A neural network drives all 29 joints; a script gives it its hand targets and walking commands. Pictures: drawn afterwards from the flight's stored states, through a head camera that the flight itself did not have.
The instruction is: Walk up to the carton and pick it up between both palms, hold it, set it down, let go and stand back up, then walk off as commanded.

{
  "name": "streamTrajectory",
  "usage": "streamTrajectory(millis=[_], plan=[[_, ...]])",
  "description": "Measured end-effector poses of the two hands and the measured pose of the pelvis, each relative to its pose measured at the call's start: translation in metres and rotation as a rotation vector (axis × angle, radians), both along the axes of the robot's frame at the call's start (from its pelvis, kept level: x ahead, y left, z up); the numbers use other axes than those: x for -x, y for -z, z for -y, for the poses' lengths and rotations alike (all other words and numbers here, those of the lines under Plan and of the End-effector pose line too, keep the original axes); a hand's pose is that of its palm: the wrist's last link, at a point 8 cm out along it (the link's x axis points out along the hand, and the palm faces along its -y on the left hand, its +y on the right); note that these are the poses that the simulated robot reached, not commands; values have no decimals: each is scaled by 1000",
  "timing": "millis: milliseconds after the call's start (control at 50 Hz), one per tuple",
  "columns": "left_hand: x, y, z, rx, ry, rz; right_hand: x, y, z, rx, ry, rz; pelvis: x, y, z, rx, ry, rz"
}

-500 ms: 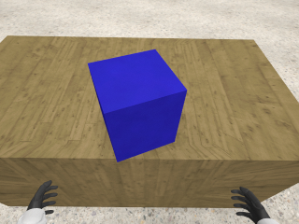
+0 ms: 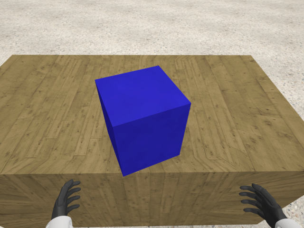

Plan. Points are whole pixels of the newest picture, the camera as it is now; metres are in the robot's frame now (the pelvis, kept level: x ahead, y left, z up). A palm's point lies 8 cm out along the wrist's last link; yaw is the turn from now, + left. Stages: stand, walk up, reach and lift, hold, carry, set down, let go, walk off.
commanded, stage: reach and lift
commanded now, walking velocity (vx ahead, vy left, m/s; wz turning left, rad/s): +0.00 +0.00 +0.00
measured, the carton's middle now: (141, 120) +0.43 +0.06 +0.03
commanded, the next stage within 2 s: none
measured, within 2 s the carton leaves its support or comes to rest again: neither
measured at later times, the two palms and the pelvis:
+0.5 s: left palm (76, 206) +0.17 +0.19 +0.03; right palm (271, 198) +0.20 -0.28 +0.01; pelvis +0.00 -0.02 +0.00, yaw +1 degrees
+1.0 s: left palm (81, 181) +0.21 +0.18 +0.07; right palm (261, 172) +0.25 -0.26 +0.04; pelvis +0.00 -0.03 +0.00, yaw +0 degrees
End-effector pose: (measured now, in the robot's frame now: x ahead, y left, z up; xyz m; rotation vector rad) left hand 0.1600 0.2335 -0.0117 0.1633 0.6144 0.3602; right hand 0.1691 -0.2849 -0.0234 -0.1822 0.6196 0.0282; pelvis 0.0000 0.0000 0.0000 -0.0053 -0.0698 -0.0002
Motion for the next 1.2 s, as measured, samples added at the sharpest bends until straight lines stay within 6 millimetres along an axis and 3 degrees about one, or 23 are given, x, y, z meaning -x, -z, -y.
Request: streamTrajectory(millis=[360,760,900,1200], plan=[[4,-28,29,34,-43,180,-25,-24,-4,-83,-64,138,-4,1,8,2,-12,-8],[-25,-67,61,62,-50,374,-46,-51,-13,-151,-113,290,0,2,27,-8,-14,-18],[-35,-72,58,68,-66,384,-62,-59,-21,-163,-113,317,1,1,28,-7,-8,-18],[-73,-93,38,63,-65,369,-116,-82,-38,-169,-96,340,-3,-2,17,1,4,-16]])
